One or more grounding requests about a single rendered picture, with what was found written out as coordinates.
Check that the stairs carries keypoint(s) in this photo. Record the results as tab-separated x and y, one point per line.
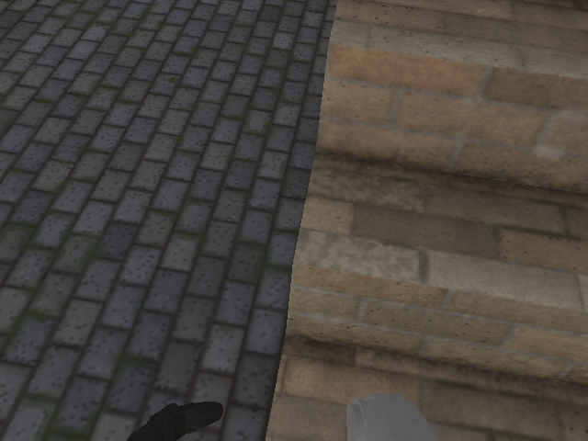
443	245

